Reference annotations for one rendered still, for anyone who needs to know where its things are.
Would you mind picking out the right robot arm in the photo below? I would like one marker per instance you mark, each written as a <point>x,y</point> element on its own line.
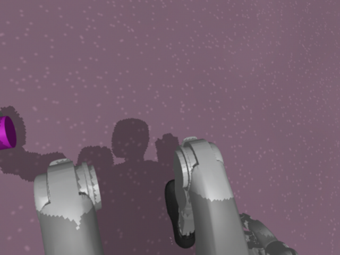
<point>279,248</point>

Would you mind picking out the can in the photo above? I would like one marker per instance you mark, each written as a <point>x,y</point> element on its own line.
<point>7,133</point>

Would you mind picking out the right robot hand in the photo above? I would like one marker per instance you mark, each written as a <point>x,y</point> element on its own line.
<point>258,236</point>

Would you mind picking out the right robot foot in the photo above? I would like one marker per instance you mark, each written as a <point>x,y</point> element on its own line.
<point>173,212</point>

